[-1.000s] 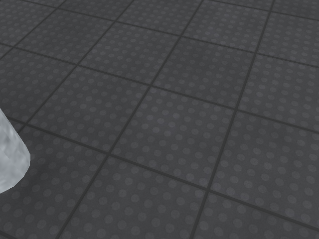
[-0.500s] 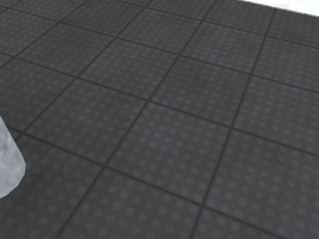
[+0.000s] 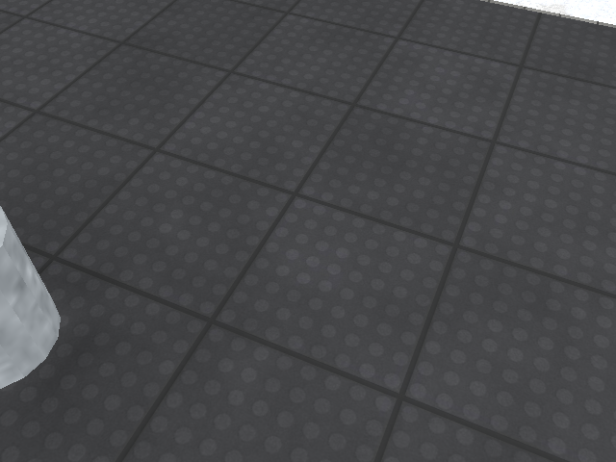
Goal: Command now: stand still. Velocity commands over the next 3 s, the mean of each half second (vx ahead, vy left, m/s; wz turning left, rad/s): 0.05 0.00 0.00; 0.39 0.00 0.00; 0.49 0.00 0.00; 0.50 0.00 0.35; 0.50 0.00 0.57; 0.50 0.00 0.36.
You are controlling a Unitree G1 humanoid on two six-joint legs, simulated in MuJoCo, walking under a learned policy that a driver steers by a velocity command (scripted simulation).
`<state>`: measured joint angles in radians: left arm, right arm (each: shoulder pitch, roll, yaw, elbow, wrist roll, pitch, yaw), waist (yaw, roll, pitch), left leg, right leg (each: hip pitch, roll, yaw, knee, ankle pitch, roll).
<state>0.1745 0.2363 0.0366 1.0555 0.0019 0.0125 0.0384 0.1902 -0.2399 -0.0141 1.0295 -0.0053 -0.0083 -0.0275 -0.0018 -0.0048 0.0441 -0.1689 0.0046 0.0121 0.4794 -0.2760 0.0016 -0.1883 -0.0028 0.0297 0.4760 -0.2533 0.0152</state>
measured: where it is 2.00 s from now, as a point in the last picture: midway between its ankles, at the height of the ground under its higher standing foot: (310, 339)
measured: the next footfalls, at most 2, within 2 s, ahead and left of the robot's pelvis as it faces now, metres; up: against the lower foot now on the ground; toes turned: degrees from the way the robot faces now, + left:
left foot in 1.06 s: +0.44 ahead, +0.11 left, +0.00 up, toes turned +3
right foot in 1.60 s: +0.75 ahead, -0.13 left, +0.00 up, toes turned -1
